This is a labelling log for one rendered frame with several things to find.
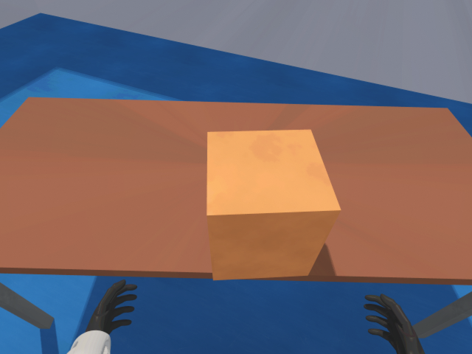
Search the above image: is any right robot hand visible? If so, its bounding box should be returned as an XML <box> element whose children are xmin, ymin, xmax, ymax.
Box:
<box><xmin>364</xmin><ymin>294</ymin><xmax>425</xmax><ymax>354</ymax></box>

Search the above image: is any table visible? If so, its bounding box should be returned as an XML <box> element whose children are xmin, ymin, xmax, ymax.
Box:
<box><xmin>0</xmin><ymin>97</ymin><xmax>472</xmax><ymax>339</ymax></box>

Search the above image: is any left robot hand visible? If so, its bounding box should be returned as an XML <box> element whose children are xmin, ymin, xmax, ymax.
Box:
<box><xmin>85</xmin><ymin>280</ymin><xmax>137</xmax><ymax>335</ymax></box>

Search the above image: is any robot left forearm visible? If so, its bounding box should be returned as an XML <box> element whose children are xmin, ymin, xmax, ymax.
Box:
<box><xmin>67</xmin><ymin>330</ymin><xmax>111</xmax><ymax>354</ymax></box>

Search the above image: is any carton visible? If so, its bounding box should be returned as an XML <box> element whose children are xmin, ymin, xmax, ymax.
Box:
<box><xmin>206</xmin><ymin>130</ymin><xmax>341</xmax><ymax>280</ymax></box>

